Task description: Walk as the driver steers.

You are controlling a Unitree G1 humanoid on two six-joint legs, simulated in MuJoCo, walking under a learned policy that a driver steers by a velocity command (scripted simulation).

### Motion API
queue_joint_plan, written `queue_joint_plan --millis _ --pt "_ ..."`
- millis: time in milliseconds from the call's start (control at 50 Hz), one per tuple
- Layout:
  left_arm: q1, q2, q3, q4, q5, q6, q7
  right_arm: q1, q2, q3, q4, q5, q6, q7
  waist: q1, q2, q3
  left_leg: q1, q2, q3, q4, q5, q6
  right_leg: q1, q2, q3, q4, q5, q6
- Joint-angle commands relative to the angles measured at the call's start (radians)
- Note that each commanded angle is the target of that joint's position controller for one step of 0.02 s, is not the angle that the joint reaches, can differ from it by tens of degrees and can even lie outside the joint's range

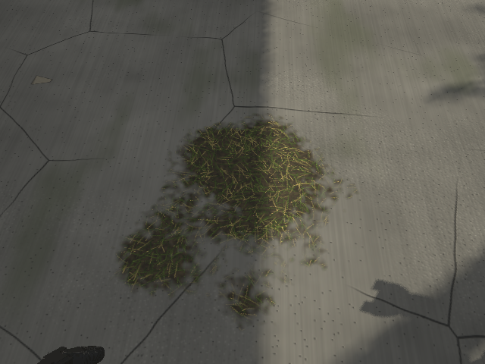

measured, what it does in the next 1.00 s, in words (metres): walks ahead: left foot, then right foot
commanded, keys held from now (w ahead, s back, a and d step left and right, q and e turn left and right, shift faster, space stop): q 0.08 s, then w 0.92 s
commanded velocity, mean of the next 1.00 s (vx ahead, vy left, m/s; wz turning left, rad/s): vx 0.34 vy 0.00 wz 0.18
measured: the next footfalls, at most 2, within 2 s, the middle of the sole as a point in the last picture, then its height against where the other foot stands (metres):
left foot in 0.42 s outside the picture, level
right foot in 0.90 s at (257, 356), level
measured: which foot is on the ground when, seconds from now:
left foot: down 0.00-0.00, up 0.02-0.40, down 0.42-0.90, up 0.92-1.00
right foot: down 0.00-0.42, up 0.44-0.88, down 0.90-1.00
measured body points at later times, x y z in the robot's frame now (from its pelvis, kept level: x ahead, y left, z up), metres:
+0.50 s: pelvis +0.10 +0.04 +0.00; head +0.12 +0.06 +0.45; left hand +0.10 +0.32 -0.13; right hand +0.31 -0.19 -0.08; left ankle +0.08 +0.14 -0.73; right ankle +0.04 -0.12 -0.68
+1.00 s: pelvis +0.36 +0.03 -0.01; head +0.40 +0.04 +0.44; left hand +0.50 +0.31 -0.10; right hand +0.43 -0.23 -0.13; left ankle +0.17 +0.15 -0.63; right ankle +0.45 -0.04 -0.73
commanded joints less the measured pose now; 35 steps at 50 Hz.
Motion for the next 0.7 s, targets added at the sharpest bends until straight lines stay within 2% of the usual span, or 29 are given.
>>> queue_joint_plan --millis 20,40,60,80,100,120,140,180,260,300,340,380,400,420,440,460,480,500,520,540,580,620,700 --pt "0.125 0.209 0.062 -0.045 0.017 0.000 0.005 0.048 -0.024 -0.009 -0.083 -0.018 -0.017 0.011 0.021 -0.210 -0.188 -0.204 0.000 -0.038 0.264 -0.312 -0.003 0.436 -0.348 0.261 -0.103 0.414 -0.149" --pt "0.152 0.208 0.062 -0.034 0.039 0.004 -0.005 0.040 -0.108 -0.036 -0.117 0.000 -0.034 0.013 0.031 -0.342 -0.172 -0.387 -0.021 0.003 0.443 -0.434 -0.046 0.411 -0.465 0.469 -0.151 0.433 -0.314" --pt "0.106 0.161 0.052 -0.061 0.028 0.003 -0.005 0.029 -0.190 -0.061 -0.096 -0.005 -0.038 0.014 0.028 -0.232 -0.125 -0.411 0.048 0.022 0.593 -0.342 -0.080 0.362 -0.450 0.392 -0.155 0.379 -0.322" --pt "0.055 0.117 0.041 -0.073 0.020 0.009 0.000 0.020 -0.201 -0.070 -0.077 -0.004 -0.030 0.015 0.018 -0.176 -0.105 -0.399 0.069 0.041 0.634 -0.255 -0.097 0.313 -0.375 0.279 -0.147 0.321 -0.271" --pt "0.040 0.094 0.031 -0.079 0.010 0.015 0.005 0.021 -0.174 -0.063 -0.060 -0.009 -0.018 0.014 0.019 -0.134 -0.100 -0.395 0.087 0.064 0.653 -0.189 -0.108 0.293 -0.314 0.209 -0.159 0.180 -0.235" --pt "0.048 0.093 0.028 -0.069 0.002 0.018 0.009 0.018 -0.133 -0.049 -0.063 -0.013 -0.013 0.019 0.027 -0.131 -0.075 -0.406 0.097 0.090 0.641 -0.121 -0.114 0.266 -0.285 0.183 -0.191 0.056 -0.226" --pt "0.073 0.103 0.027 -0.057 0.003 0.020 0.014 0.004 -0.091 -0.034 -0.071 -0.010 -0.016 0.027 0.037 -0.139 -0.057 -0.395 0.104 0.126 0.600 -0.078 -0.112 0.236 -0.258 0.160 -0.228 -0.046 -0.222" --pt "0.134 0.123 0.030 -0.036 0.006 0.015 0.017 -0.039 -0.052 -0.015 -0.086 -0.006 -0.031 0.036 0.070 -0.158 -0.046 -0.382 0.121 0.167 0.490 -0.041 -0.109 0.242 -0.252 0.154 -0.278 -0.168 -0.229" --pt "0.173 0.164 0.039 -0.019 -0.006 -0.016 0.005 -0.107 -0.040 0.003 -0.097 -0.016 -0.073 0.050 0.090 -0.155 -0.015 -0.280 0.176 0.212 0.257 -0.009 -0.083 0.208 -0.284 0.128 -0.319 -0.137 -0.237" --pt "0.193 0.185 0.045 -0.014 -0.012 -0.023 -0.004 -0.124 -0.037 0.009 -0.096 -0.009 -0.089 0.055 0.098 -0.154 0.000 -0.196 0.175 0.245 0.150 -0.035 -0.069 0.168 -0.285 0.102 -0.314 -0.121 -0.235" --pt "0.227 0.202 0.049 -0.002 -0.021 -0.023 -0.012 -0.127 -0.050 0.006 -0.097 0.000 -0.100 0.061 0.101 -0.149 0.009 -0.119 0.164 0.264 0.058 -0.045 -0.050 0.146 -0.300 0.104 -0.298 -0.139 -0.237" --pt "0.231 0.201 0.046 0.006 -0.036 -0.018 -0.019 -0.078 -0.046 0.004 -0.079 0.001 -0.106 0.066 0.063 -0.135 0.006 0.034 0.141 0.292 -0.087 0.027 -0.018 0.093 -0.291 0.088 -0.252 -0.149 -0.219" --pt "0.245 0.179 0.038 0.013 -0.035 -0.018 -0.023 -0.028 -0.057 -0.003 -0.060 0.002 -0.105 0.065 0.038 -0.114 -0.016 0.158 0.127 0.296 -0.126 0.039 -0.001 0.043 -0.271 0.068 -0.205 -0.129 -0.197" --pt "0.234 0.134 0.022 0.012 -0.022 -0.023 -0.027 0.066 -0.079 -0.016 -0.040 0.007 -0.103 0.057 -0.011 -0.093 -0.059 0.323 0.163 0.241 -0.128 0.043 0.023 -0.041 -0.234 0.022 -0.100 -0.106 -0.155" --pt "0.194 0.045 -0.006 -0.024 -0.001 -0.039 -0.035 0.194 -0.163 -0.037 -0.027 -0.010 -0.103 0.046 -0.062 0.096 -0.134 0.542 0.363 -0.039 -0.185 -0.006 0.103 -0.248 -0.118 -0.117 0.233 -0.132 -0.072" --pt "0.156 0.068 -0.005 -0.070 -0.013 -0.063 -0.028 0.278 -0.253 -0.063 -0.005 -0.017 -0.108 0.055 -0.086 0.289 -0.150 0.592 0.534 -0.398 -0.304 -0.130 0.247 -0.484 -0.041 -0.120 0.506 -0.338 -0.046" --pt "0.143 0.153 0.019 -0.067 -0.026 -0.074 -0.028 0.252 -0.176 -0.037 -0.009 -0.017 -0.119 0.060 -0.077 0.187 -0.085 0.562 0.532 -0.390 -0.323 -0.167 0.267 -0.573 -0.094 -0.051 0.648 -0.334 -0.057" --pt "0.151 0.163 0.023 -0.058 -0.032 -0.075 -0.032 0.202 -0.133 -0.020 -0.014 -0.017 -0.127 0.063 -0.045 0.165 -0.027 0.508 0.486 -0.289 -0.330 -0.145 0.236 -0.588 -0.129 -0.042 0.671 -0.232 -0.075" --pt "0.159 0.150 0.021 -0.042 -0.022 -0.073 -0.033 0.145 -0.109 -0.011 -0.024 -0.016 -0.129 0.065 -0.020 0.120 0.000 0.448 0.440 -0.203 -0.352 -0.088 0.212 -0.566 -0.153 -0.046 0.646 -0.146 -0.076" --pt "0.156 0.147 0.022 -0.038 -0.009 -0.070 -0.037 0.103 -0.096 -0.004 -0.025 -0.015 -0.128 0.068 0.002 0.105 0.033 0.391 0.416 -0.142 -0.375 0.041 0.197 -0.540 -0.169 -0.046 0.602 -0.082 -0.068" --pt "0.165 0.115 0.015 -0.028 -0.003 -0.062 -0.045 0.074 -0.098 -0.003 -0.020 -0.019 -0.129 0.065 0.032 0.100 0.034 0.324 0.376 -0.034 -0.402 0.251 0.179 -0.471 -0.170 -0.068 0.560 0.012 -0.043" --pt "0.139 0.091 0.005 -0.030 0.002 -0.054 -0.043 0.087 -0.101 -0.005 0.007 -0.013 -0.135 0.061 0.033 0.070 0.033 0.307 0.351 0.047 -0.415 0.360 0.174 -0.450 -0.159 -0.083 0.474 0.094 -0.020" --pt "-0.002 0.051 -0.019 -0.077 -0.006 -0.056 -0.042 0.124 -0.120 -0.008 0.060 -0.004 -0.136 0.047 -0.003 0.077 0.057 0.246 0.316 0.147 -0.423 0.350 0.145 -0.334 -0.118 -0.100 0.191 0.283 -0.008"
